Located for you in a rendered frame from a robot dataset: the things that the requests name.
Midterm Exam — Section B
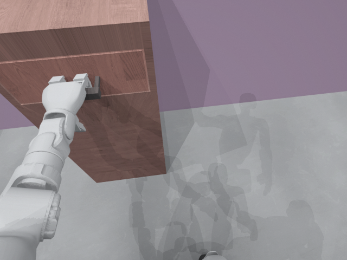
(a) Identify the robot left hand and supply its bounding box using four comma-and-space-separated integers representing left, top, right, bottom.
42, 73, 92, 132

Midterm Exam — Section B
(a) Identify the robot right shin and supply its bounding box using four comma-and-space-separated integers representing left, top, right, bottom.
204, 251, 218, 259

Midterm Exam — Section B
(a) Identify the handle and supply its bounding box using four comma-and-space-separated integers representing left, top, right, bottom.
85, 76, 101, 100

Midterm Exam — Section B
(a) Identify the drawer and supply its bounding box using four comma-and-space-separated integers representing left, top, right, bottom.
0, 49, 149, 104

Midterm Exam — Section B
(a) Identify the cabinet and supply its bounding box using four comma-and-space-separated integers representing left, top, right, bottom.
0, 0, 166, 183

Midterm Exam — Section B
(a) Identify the left robot forearm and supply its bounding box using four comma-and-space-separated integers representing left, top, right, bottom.
0, 109, 76, 204

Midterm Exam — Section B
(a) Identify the left robot upper arm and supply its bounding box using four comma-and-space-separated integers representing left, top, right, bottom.
0, 187, 61, 260

